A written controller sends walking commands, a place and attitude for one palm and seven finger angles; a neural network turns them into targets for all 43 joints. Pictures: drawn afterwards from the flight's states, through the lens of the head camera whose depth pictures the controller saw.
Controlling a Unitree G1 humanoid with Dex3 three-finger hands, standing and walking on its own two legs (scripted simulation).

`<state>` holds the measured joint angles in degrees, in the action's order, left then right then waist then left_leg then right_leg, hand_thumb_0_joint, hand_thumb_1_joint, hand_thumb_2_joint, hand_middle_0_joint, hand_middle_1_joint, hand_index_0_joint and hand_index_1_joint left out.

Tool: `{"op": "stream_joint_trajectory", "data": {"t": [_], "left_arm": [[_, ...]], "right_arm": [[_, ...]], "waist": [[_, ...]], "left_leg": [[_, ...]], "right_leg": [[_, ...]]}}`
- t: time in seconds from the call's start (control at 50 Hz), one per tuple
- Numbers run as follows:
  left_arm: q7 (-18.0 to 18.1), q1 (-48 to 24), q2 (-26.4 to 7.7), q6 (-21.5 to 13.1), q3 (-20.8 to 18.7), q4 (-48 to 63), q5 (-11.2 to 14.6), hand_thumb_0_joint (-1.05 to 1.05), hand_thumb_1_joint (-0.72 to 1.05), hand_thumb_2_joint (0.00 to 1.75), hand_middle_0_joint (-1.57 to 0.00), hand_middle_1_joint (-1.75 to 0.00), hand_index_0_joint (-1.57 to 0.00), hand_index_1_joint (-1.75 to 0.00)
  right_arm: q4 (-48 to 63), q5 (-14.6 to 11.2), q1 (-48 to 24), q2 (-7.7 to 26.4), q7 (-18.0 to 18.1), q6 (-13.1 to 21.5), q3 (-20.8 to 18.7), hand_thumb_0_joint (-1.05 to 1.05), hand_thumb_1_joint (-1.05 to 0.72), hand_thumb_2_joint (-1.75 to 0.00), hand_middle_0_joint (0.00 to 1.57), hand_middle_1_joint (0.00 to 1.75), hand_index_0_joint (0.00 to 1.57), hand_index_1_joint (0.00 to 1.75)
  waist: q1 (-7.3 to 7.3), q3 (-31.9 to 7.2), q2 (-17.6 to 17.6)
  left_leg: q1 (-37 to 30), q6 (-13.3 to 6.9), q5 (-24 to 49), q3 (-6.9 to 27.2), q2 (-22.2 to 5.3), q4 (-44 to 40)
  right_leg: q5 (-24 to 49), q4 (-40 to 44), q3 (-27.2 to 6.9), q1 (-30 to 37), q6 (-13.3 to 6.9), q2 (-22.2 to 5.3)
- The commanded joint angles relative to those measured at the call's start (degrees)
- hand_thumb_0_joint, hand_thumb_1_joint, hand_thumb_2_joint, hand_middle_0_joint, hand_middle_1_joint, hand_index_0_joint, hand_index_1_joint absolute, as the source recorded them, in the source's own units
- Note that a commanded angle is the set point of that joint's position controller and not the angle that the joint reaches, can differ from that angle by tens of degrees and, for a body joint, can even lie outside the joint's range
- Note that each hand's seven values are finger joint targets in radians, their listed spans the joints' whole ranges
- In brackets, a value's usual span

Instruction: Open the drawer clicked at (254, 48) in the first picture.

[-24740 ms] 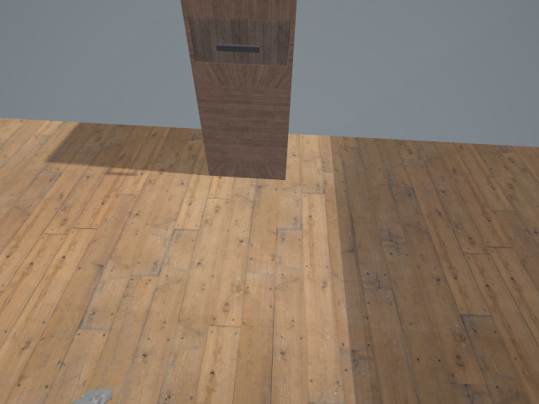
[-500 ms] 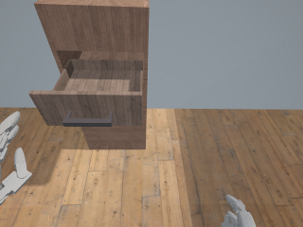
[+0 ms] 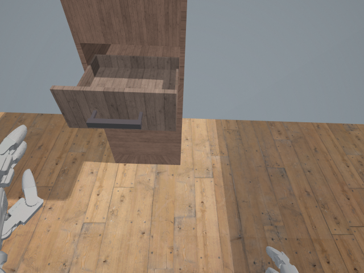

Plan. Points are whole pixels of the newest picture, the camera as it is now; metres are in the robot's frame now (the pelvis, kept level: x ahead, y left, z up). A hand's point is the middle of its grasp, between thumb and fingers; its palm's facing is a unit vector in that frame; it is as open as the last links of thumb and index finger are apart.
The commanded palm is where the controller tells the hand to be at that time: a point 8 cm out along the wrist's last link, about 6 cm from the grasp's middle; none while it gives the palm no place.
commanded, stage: stop stepping back and stand still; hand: left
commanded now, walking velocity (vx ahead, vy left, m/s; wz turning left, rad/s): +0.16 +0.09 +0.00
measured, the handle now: (116, 118) +0.57 +0.24 -0.03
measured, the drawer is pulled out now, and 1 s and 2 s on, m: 0.30 0.30 0.30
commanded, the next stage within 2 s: let the arm hang, fingers relaxed in 0.12 s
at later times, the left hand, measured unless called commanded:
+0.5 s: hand out of the picture +0.08 +0.16 -0.16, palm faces +0.03 -0.99 -0.17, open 7.3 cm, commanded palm none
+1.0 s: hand out of the picture -0.02 +0.16 -0.16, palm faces +0.02 -0.97 -0.23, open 7.4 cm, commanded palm none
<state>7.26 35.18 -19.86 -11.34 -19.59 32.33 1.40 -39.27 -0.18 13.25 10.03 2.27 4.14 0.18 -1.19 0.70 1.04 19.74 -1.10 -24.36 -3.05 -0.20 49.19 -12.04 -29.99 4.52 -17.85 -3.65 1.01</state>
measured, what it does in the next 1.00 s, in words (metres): stands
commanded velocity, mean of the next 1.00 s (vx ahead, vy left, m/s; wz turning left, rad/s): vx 0.01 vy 0.00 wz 0.00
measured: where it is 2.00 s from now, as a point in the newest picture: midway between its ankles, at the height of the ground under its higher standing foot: outside the picture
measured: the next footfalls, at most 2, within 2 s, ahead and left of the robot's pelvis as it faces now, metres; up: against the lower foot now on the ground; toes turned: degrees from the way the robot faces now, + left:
none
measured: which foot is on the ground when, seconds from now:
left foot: down 0.00-1.00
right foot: down 0.00-1.00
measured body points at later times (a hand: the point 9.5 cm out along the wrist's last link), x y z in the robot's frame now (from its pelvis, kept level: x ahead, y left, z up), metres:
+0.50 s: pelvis +0.01 -0.01 +0.00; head +0.01 +0.00 +0.45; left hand +0.08 +0.21 -0.14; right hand +0.09 -0.23 -0.14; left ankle +0.00 +0.10 -0.73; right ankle +0.02 -0.11 -0.73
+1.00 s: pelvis -0.01 -0.02 +0.01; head +0.01 -0.04 +0.46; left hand -0.02 +0.21 -0.14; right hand -0.04 -0.21 -0.16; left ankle +0.00 +0.10 -0.73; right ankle +0.02 -0.11 -0.73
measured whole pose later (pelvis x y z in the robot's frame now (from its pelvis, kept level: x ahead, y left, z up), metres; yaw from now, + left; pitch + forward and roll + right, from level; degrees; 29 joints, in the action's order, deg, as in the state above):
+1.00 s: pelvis -0.01 -0.02 +0.01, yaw +0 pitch -3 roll +0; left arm 1.8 15.4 -8.6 -0.2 0.5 -65.9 -0.2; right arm -64.9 0.8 18.2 7.0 1.3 -1.5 0.5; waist -0.8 4.8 -2.2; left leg 7.4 0.0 -11.3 -3.9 -1.0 21.3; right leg -10.1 -22.4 3.4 -9.6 -1.8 0.2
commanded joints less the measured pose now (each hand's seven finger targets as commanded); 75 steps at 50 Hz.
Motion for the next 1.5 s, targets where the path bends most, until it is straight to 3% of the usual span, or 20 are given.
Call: {"op": "stream_joint_trajectory", "data": {"t": [0.0, 0.02, 0.06, 0.08, 0.1, 0.16, 0.18, 0.2, 0.22, 0.24, 0.26, 0.3, 0.34, 0.38, 0.44, 0.52, 0.64, 0.84, 1.12, 1.48], "left_arm": [[3.04, 4.02, -11.83, -3.89, -8.17, 19.18, -0.54, 0.0, 0.9, 0.9, -0.2, -0.3, -0.2, -0.3], [3.23, 3.89, -11.7, -4.15, -7.65, 20.07, -0.69, 0.0, 0.9, 0.9, -0.2, -0.3, -0.2, -0.3], [3.71, 2.09, -12.44, -5.36, -8.12, 21.85, -1.07, 0.0, 0.9, 0.9, -0.2, -0.3, -0.2, -0.3], [3.9, 0.95, -13.41, -5.04, -8.39, 21.33, -1.54, 0.0, 0.9, 0.9, -0.2, -0.3, -0.2, -0.3], [3.59, 0.21, -13.38, -4.71, -8.98, 18.76, -1.08, 0.0, 0.9, 0.9, -0.2, -0.3, -0.2, -0.3], [3.34, 0.64, -12.64, -3.68, -9.23, 13.24, -0.58, 0.0, 0.9, 0.9, -0.2, -0.3, -0.2, -0.3], [2.99, 1.44, -11.53, -3.49, -8.75, 10.35, -0.4, 0.0, 0.9, 0.9, -0.2, -0.3, -0.2, -0.3], [-4.39, -7.01, 0.15, 7.76, 12.14, -32.1, -6.25, 0.0, 0.9, 0.9, -0.2, -0.3, -0.2, -0.3], [-5.73, -3.08, 3.04, 11.31, 13.16, -35.8, -4.77, 0.0, 0.9, 0.9, -0.2, -0.3, -0.2, -0.3], [-6.04, -2.64, 2.2, 11.69, 13.76, -37.58, -4.54, 0.0, 0.9, 0.9, -0.2, -0.3, -0.2, -0.3], [-6.54, -6.48, -0.72, 11.41, 13.3, -39.96, -4.04, 0.0, 0.9, 0.9, -0.2, -0.3, -0.2, -0.3], [-7.15, -13.21, -0.19, 12.52, 14.48, -44.67, -3.33, 0.0, 0.9, 0.9, -0.2, -0.3, -0.2, -0.3], [-6.11, -15.66, 0.08, 12.5, 15.18, -52.19, -3.55, 0.0, 0.9, 0.9, -0.2, -0.3, -0.2, -0.3], [-5.77, -16.94, -0.16, 12.34, 15.7, -59.84, -3.31, 0.0, 0.9, 0.9, -0.2, -0.3, -0.2, -0.3], [-5.78, -18.02, -0.78, 11.9, 16.83, -70.05, -2.62, 0.0, 0.9, 0.9, -0.2, -0.3, -0.2, -0.3], [-5.78, -16.23, 1.97, 11.04, 16.97, -80.14, -2.51, 0.0, 0.9, 0.9, -0.2, -0.3, -0.2, -0.3], [-5.74, -16.57, 2.74, 10.52, 18.28, -88.72, -2.1, 0.0, 0.9, 0.9, -0.2, -0.3, -0.2, -0.3], [-5.16, -16.03, 3.68, 10.44, 18.97, -96.23, -1.82, 0.0, 0.9, 0.9, -0.2, -0.3, -0.2, -0.3], [-4.8, -17.24, 5.73, 10.41, 18.42, -97.46, -1.96, 0.0, 0.9, 0.9, -0.2, -0.3, -0.2, -0.3], [-4.78, -17.94, 4.95, 10.05, 17.78, -97.22, -2.05, 0.0, 0.9, 0.9, -0.2, -0.3, -0.2, -0.3]], "right_arm": [[11.27, 0.48, -5.56, 5.96, 1.98, 4.96, -1.48, 0.0, -0.9, -0.9, 0.2, 0.3, 0.2, 0.3], [11.62, 0.75, -4.94, 6.52, 2.36, 5.64, -1.33, 0.0, -0.9, -0.9, 0.2, 0.3, 0.2, 0.3], [13.11, 1.49, -5.33, 8.63, 2.59, 6.01, -2.23, 0.0, -0.9, -0.9, 0.2, 0.3, 0.2, 0.3], [13.01, 1.13, -5.36, 7.91, 2.47, 6.28, -2.34, 0.0, -0.9, -0.9, 0.2, 0.3, 0.2, 0.3], [11.83, 0.54, -5.21, 7.35, 2.22, 6.63, -2.31, 0.0, -0.9, -0.9, 0.2, 0.3, 0.2, 0.3], [10.65, -0.4, -4.32, 7.85, 1.86, 7.24, -2.28, 0.0, -0.9, -0.9, 0.2, 0.3, 0.2, 0.3], [10.38, -0.63, -4.52, 8.35, 1.74, 7.07, -2.19, 0.0, -0.9, -0.9, 0.2, 0.3, 0.2, 0.3], [0.46, 1.49, -5.09, 15.66, -2.14, 5.07, -5.91, 0.0, -0.9, -0.9, 0.2, 0.3, 0.2, 0.3], [1.78, 0.26, 0.15, 9.86, -2.1, 1.62, -4.8, 0.0, -0.9, -0.9, 0.2, 0.3, 0.2, 0.3], [2.58, -0.04, 1.77, 8.25, -1.93, 1.1, -4.37, 0.0, -0.9, -0.9, 0.2, 0.3, 0.2, 0.3], [1.91, -0.42, 3.96, 8.25, -2.46, 0.08, -3.65, 0.0, -0.9, -0.9, 0.2, 0.3, 0.2, 0.3], [1.06, 0.49, 3.68, 8.93, -2.37, -1.42, -2.92, 0.0, -0.9, -0.9, 0.2, 0.3, 0.2, 0.3], [-0.04, 1.74, 0.93, 9.37, -2.2, -2.02, -2.58, 0.0, -0.9, -0.9, 0.2, 0.3, 0.2, 0.3], [-2.08, 1.93, -0.41, 8.44, -1.82, -3.01, -1.69, 0.0, -0.9, -0.9, 0.2, 0.3, 0.2, 0.3], [-6.04, 1.39, 1.05, 7.16, -1.58, -3.52, -0.83, 0.0, -0.9, -0.9, 0.2, 0.3, 0.2, 0.3], [-11.04, 1.2, 2.53, 5.32, -1.13, -3.95, -0.67, 0.0, -0.9, -0.9, 0.2, 0.3, 0.2, 0.3], [-16.54, 0.79, 6.15, 4.31, -0.91, -4.73, -0.99, 0.0, -0.9, -0.9, 0.2, 0.3, 0.2, 0.3], [-23.39, 0.71, 8.91, 3.46, -0.59, -4.68, -0.73, 0.0, -0.9, -0.9, 0.2, 0.3, 0.2, 0.3], [-25.73, 1.1, 9.2, 0.69, -0.26, -4.7, -0.95, 0.0, -0.9, -0.9, 0.2, 0.3, 0.2, 0.3], [-25.37, 1.16, 8.64, 1.47, -0.16, -4.75, -1.63, 0.0, -0.9, -0.9, 0.2, 0.3, 0.2, 0.3]], "waist": [[-0.55, -5.25, 2.55], [-0.53, -4.18, -2.32], [0.6, -1.49, -19.39], [0.22, -0.48, -18.61], [-0.16, 1.07, -16.11], [0.38, 1.23, -6.85], [0.39, 0.93, -7.76], [-1.13, 0.36, -5.68], [0.58, -7.92, -0.08], [-0.04, -11.17, 5.76], [-0.79, -11.64, 10.79], [-1.0, -2.83, 6.14], [0.58, -0.19, 5.69], [0.98, 1.4, 3.96], [0.84, 0.17, -4.63], [0.91, 0.09, -10.09], [0.39, 2.27, -2.17], [0.51, 3.95, 0.51], [0.44, 6.42, -2.97], [0.01, 5.46, -1.62]], "left_leg": [[-9.43, -1.62, 2.44, -2.21, -0.04, -23.72], [-10.46, -2.02, 3.3, -0.87, -0.72, -30.8], [-9.95, -5.59, 1.22, 18.04, -13.89, -38.39], [-8.14, -8.16, 5.99, 18.73, -17.82, -38.65], [-2.71, -8.89, 0.59, 19.1, -18.19, -40.27], [-7.69, -6.67, 28.46, 10.25, -14.59, -30.62], [-7.21, -5.83, 30.15, 8.42, -13.71, -28.68], [-4.76, -3.88, 35.84, 6.72, -9.07, -16.98], [-4.53, -2.05, 27.07, 3.57, -6.79, -14.09], [-2.19, -0.46, 22.59, 1.92, -4.48, -10.47], [-2.25, 0.47, 14.69, 2.98, -3.21, -10.65], [-0.61, -1.62, 12.99, 7.87, -5.0, -18.57], [0.62, -1.92, 24.08, 8.96, -5.78, -20.0], [-1.3, -1.03, 25.32, 6.96, -4.41, -21.03], [-5.94, -0.64, 23.33, 5.93, -4.59, -25.22], [-8.31, -0.48, 14.01, 4.42, -4.23, -28.31], [-10.39, -0.6, 12.29, 4.26, -5.11, -30.31], [-11.25, -0.58, 13.84, 4.18, -5.3, -32.11], [-9.67, -0.14, 12.85, 3.55, -4.99, -32.75], [-11.43, 0.14, 13.57, 3.21, -5.26, -31.99]], "right_leg": [[-16.8, 15.46, -13.25, -1.36, -2.7, -13.19], [-15.34, 10.75, -11.49, -0.31, -1.49, -10.68], [-13.12, -9.55, -3.53, -5.73, 1.84, -1.38], [-15.82, -18.15, -1.21, -8.14, 3.19, -0.78], [-16.3, -23.74, -2.9, -7.43, 3.43, -1.46], [-12.26, -10.48, -1.21, -5.43, 3.82, -2.74], [-9.37, -4.14, -0.2, -1.97, 3.95, -2.63], [2.77, -2.1, -3.81, -3.0, 4.07, -5.85], [17.07, 1.65, -5.4, 5.01, 3.58, -7.46], [33.81, -0.2, -9.09, 9.69, 1.63, -11.12], [25.67, -0.49, -10.29, 7.33, -0.3, -13.77], [8.83, -0.38, -5.76, -0.14, 2.41, -8.65], [11.15, -1.98, -6.44, 3.01, 1.91, -6.57], [13.64, 1.06, -8.09, 5.03, 1.67, -7.35], [9.98, 3.68, -7.98, 7.12, 2.12, -6.57], [3.85, 8.32, -8.08, 8.1, 1.56, -6.38], [1.45, 12.66, -7.52, 6.97, 1.31, -6.68], [0.57, 13.5, -7.1, 6.96, 1.23, -6.49], [-0.37, 13.71, -7.7, 5.81, 1.18, -6.14], [-0.89, 15.75, -8.53, 5.66, 1.2, -6.43]]}}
